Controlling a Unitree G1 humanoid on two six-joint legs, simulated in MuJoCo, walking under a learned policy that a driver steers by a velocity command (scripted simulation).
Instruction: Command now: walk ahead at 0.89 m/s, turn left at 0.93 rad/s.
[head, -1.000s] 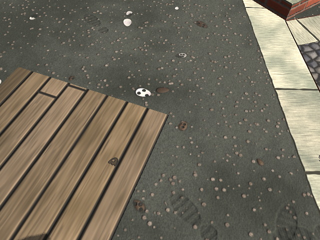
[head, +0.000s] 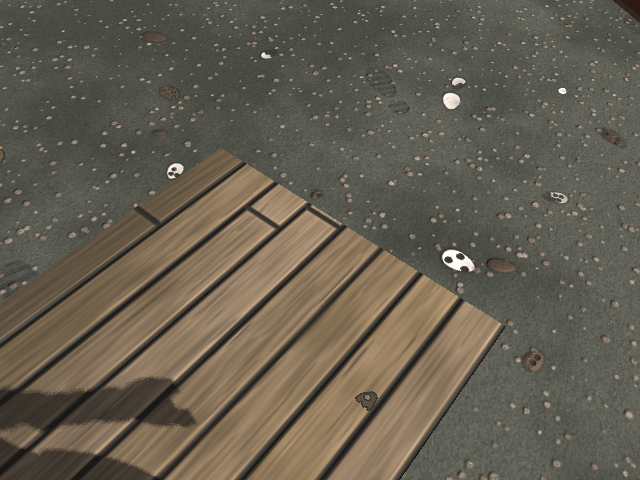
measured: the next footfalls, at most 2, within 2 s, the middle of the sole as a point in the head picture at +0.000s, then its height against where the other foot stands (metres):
right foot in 0.40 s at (293, 436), level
left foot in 0.78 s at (216, 278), level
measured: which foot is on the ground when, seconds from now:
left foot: down 0.00-0.40, up 0.42-0.76, down 0.78-1.00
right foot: up 0.00-0.38, down 0.40-0.78, up 0.80-1.00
